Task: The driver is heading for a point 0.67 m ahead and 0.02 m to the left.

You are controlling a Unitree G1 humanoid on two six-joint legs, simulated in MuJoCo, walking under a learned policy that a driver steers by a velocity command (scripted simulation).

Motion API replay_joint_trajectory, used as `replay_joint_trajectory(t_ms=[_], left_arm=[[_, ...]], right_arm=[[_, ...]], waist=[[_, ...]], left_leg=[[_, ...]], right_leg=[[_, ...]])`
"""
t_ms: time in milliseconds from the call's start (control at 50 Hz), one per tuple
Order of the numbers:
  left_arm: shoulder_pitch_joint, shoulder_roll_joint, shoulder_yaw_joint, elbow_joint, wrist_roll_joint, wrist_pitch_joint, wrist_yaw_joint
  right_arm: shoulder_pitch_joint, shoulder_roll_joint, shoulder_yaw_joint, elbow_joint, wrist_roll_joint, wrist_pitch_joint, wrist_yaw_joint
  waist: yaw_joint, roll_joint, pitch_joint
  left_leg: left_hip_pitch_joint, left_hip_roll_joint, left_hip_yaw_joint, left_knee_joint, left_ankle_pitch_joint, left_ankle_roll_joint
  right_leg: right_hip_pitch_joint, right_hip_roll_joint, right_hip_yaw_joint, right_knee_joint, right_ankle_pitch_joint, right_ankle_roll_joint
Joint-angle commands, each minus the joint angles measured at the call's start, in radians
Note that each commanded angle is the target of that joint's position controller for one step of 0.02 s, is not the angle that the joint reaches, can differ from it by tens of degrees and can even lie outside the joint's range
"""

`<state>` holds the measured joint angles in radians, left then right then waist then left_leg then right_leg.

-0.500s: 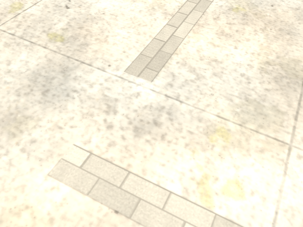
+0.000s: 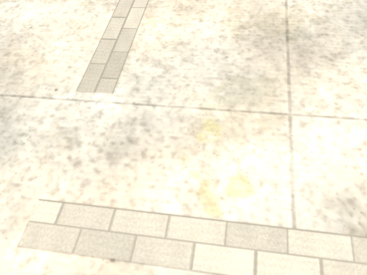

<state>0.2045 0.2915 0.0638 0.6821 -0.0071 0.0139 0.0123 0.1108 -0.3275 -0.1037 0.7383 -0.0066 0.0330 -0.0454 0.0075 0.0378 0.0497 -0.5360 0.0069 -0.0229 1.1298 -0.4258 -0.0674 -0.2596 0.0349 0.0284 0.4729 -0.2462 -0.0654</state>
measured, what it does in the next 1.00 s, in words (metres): steps on the spot: left foot, then right foot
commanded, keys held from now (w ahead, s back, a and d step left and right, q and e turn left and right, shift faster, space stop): e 0.24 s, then no key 0.44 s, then q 0.32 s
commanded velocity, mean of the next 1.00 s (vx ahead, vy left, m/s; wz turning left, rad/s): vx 0.00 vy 0.00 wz -0.18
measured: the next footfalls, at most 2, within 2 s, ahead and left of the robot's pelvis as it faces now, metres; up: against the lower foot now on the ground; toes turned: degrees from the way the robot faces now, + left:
left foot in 0.38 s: +0.07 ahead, +0.13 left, +0.00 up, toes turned -3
right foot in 0.68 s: -0.01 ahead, -0.11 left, +0.00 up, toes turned -11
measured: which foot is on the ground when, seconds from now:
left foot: up 0.00-0.36, down 0.38-1.00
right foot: down 0.00-0.38, up 0.40-0.66, down 0.68-1.00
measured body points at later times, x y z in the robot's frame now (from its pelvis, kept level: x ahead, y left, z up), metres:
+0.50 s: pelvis +0.02 +0.03 +0.00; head +0.05 +0.04 +0.45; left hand +0.24 +0.27 -0.10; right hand +0.09 -0.27 -0.09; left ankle +0.05 +0.15 -0.74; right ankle -0.05 -0.08 -0.69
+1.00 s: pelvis +0.01 +0.03 -0.01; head +0.03 +0.03 +0.44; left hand +0.17 +0.28 -0.12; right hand +0.09 -0.28 -0.11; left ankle +0.02 +0.13 -0.72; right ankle -0.05 -0.10 -0.74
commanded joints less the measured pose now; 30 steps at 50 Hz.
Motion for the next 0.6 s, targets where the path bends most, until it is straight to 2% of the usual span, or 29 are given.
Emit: replay_joint_trajectory(t_ms=[20, 100, 180, 240, 300, 340, 360, 380, 400, 420, 440, 460, 480, 520, 560, 580, 600], left_arm=[[-0.030, 0.158, 0.039, -0.083, -0.002, -0.014, 0.015], [-0.011, 0.181, 0.047, -0.087, -0.004, -0.003, 0.025], [-0.027, 0.194, 0.054, -0.101, -0.002, 0.007, 0.023], [-0.045, 0.197, 0.056, -0.113, -0.001, 0.014, 0.016], [-0.068, 0.178, 0.048, -0.121, -0.003, 0.021, 0.013], [-0.091, 0.161, 0.039, -0.123, -0.013, 0.027, 0.017], [-0.077, 0.143, 0.033, -0.120, -0.014, 0.028, 0.020], [-0.028, 0.097, 0.018, -0.117, 0.008, 0.023, 0.019], [0.028, 0.093, 0.018, -0.116, 0.009, 0.013, 0.018], [0.005, 0.161, 0.038, -0.116, 0.017, 0.007, 0.022], [-0.009, 0.205, 0.056, -0.102, 0.004, 0.008, 0.023], [-0.012, 0.188, 0.058, -0.085, 0.001, 0.015, 0.026], [-0.010, 0.164, 0.053, -0.075, 0.002, 0.025, 0.027], [-0.007, 0.099, 0.033, -0.067, -0.001, 0.031, 0.022], [-0.032, 0.051, 0.012, -0.072, 0.001, 0.026, 0.017], [-0.054, 0.038, 0.005, -0.075, 0.000, 0.023, 0.015], [-0.057, 0.047, 0.007, -0.071, -0.005, 0.021, 0.014]], right_arm=[[-0.006, -0.066, -0.016, -0.064, 0.005, -0.020, -0.002], [-0.043, -0.055, -0.010, -0.077, 0.007, -0.026, -0.004], [-0.056, -0.056, -0.008, -0.083, 0.010, -0.038, 0.004], [-0.052, -0.061, -0.009, -0.087, 0.015, -0.053, 0.014], [-0.015, -0.064, -0.007, -0.080, 0.019, -0.066, 0.030], [0.028, -0.052, -0.004, -0.070, 0.017, -0.075, 0.042], [0.043, -0.060, -0.005, -0.067, 0.008, -0.079, 0.045], [0.044, -0.115, -0.011, -0.082, -0.012, -0.078, 0.040], [0.010, -0.162, -0.015, -0.085, -0.029, -0.069, 0.036], [0.028, -0.110, -0.003, -0.082, -0.030, -0.073, 0.037], [0.016, -0.096, 0.003, -0.085, -0.019, -0.074, 0.036], [-0.003, -0.091, 0.005, -0.082, -0.007, -0.072, 0.032], [-0.020, -0.075, 0.012, -0.083, 0.006, -0.071, 0.031], [-0.027, -0.053, 0.025, -0.073, 0.006, -0.063, 0.029], [-0.024, -0.051, 0.026, -0.066, 0.002, -0.051, 0.028], [-0.003, -0.060, 0.024, -0.060, 0.001, -0.045, 0.027], [0.020, -0.072, 0.022, -0.053, 0.002, -0.039, 0.027]], waist=[[-0.013, -0.132, -0.142], [0.009, -0.159, -0.117], [0.019, -0.184, -0.098], [0.021, -0.192, -0.112], [0.017, -0.199, -0.150], [-0.018, -0.191, -0.156], [-0.026, -0.166, -0.152], [0.005, -0.022, -0.179], [0.062, 0.187, -0.131], [0.021, 0.193, -0.141], [0.010, 0.129, -0.117], [0.015, 0.092, -0.107], [0.015, 0.088, -0.092], [0.019, 0.096, -0.088], [0.004, 0.135, -0.106], [-0.017, 0.150, -0.113], [-0.030, 0.157, -0.122]], left_leg=[[-0.093, 0.002, -0.051, 0.003, 0.089, -0.019], [-0.087, -0.008, -0.068, -0.181, 0.111, -0.040], [-0.010, -0.024, -0.081, -0.312, 0.096, -0.041], [0.052, -0.041, -0.087, -0.385, 0.065, -0.029], [0.132, -0.037, -0.068, -0.478, 0.067, -0.010], [0.249, -0.036, -0.045, -0.669, 0.204, 0.018], [0.340, -0.003, -0.064, -0.771, 0.354, 0.041], [0.442, 0.155, -0.217, -0.795, 0.529, 0.099], [0.461, 0.300, -0.384, -0.783, 0.777, 0.252], [0.399, 0.390, -0.476, -0.803, 0.727, 0.377], [0.390, 0.350, -0.426, -0.803, 0.653, 0.371], [0.392, 0.292, -0.359, -0.794, 0.579, 0.325], [0.391, 0.258, -0.310, -0.788, 0.551, 0.295], [0.376, 0.200, -0.224, -0.782, 0.582, 0.274], [0.394, 0.165, -0.171, -0.765, 0.609, 0.261], [0.405, 0.166, -0.172, -0.757, 0.622, 0.265], [0.419, 0.173, -0.186, -0.748, 0.627, 0.272]], right_leg=[[0.193, -0.235, 0.258, -0.130, 0.500, -0.169], [0.197, -0.218, 0.309, -0.129, 0.361, -0.162], [0.129, -0.201, 0.375, -0.121, 0.248, -0.165], [0.114, -0.196, 0.434, -0.089, 0.295, -0.168], [0.137, -0.197, 0.458, -0.032, 0.433, -0.159], [0.113, -0.164, 0.452, 0.008, 0.432, -0.121], [0.069, -0.131, 0.435, 0.026, 0.331, -0.078], [-0.007, -0.056, 0.348, 0.143, 0.102, -0.017], [-0.158, 0.100, 0.201, 0.280, -0.310, 0.048], [-0.185, 0.063, 0.168, 0.461, -0.443, 0.102], [-0.205, 0.045, 0.168, 0.581, -0.398, 0.123], [-0.224, 0.039, 0.166, 0.625, -0.346, 0.139], [-0.232, 0.032, 0.171, 0.631, -0.308, 0.154], [-0.181, 0.020, 0.131, 0.544, -0.258, 0.170], [-0.109, -0.016, 0.054, 0.356, -0.241, 0.175], [-0.075, -0.024, 0.033, 0.270, -0.241, 0.174], [-0.046, -0.023, 0.019, 0.196, -0.212, 0.171]])
Velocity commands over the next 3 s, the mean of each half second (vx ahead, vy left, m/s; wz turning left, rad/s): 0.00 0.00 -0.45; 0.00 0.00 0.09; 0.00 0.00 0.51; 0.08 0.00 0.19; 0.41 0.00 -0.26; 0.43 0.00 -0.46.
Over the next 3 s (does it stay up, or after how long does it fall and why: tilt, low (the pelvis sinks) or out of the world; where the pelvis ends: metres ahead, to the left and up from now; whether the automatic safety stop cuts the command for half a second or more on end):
stays up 0.53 0.05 -0.01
